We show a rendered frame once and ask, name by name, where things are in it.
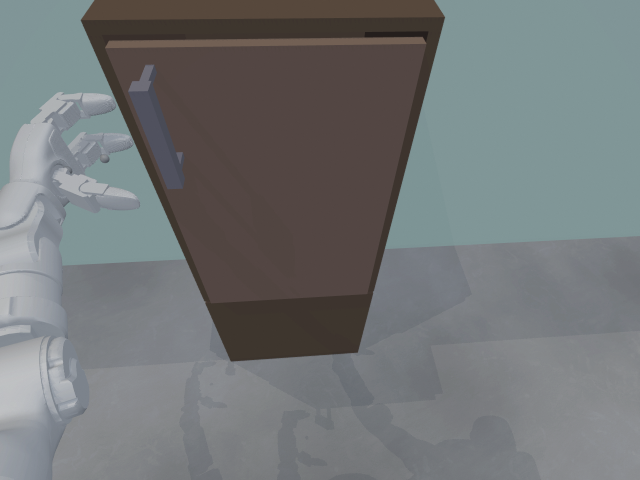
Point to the left robot hand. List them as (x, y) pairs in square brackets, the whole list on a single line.
[(39, 153)]

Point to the handle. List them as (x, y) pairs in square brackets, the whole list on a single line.
[(148, 109)]

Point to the cupboard door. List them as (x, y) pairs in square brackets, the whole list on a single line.
[(291, 149)]

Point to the left robot upper arm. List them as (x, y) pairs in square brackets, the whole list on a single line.
[(42, 387)]

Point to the robot left forearm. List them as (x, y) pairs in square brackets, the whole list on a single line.
[(31, 273)]

